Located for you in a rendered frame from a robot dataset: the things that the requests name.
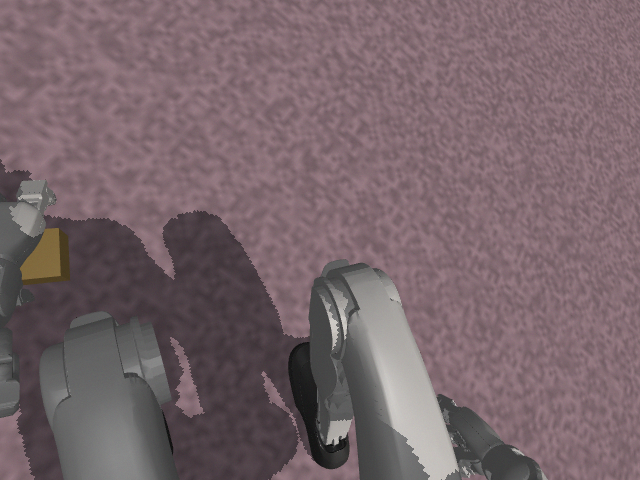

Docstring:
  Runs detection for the right robot hand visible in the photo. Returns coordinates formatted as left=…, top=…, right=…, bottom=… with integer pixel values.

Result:
left=437, top=394, right=505, bottom=478

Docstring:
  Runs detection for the left robot arm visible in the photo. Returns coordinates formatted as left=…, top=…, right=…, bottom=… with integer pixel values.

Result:
left=0, top=258, right=22, bottom=418

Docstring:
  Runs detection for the small box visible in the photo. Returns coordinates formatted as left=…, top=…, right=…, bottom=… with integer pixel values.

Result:
left=19, top=228, right=70, bottom=285

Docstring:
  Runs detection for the right robot foot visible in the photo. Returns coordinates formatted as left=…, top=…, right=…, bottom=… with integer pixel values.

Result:
left=288, top=342, right=350, bottom=469

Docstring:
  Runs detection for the left robot hand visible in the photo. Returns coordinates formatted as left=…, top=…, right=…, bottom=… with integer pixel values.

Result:
left=0, top=180, right=56, bottom=306

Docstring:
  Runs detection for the right robot arm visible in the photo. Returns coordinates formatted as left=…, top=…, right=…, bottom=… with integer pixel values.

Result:
left=481, top=444, right=548, bottom=480

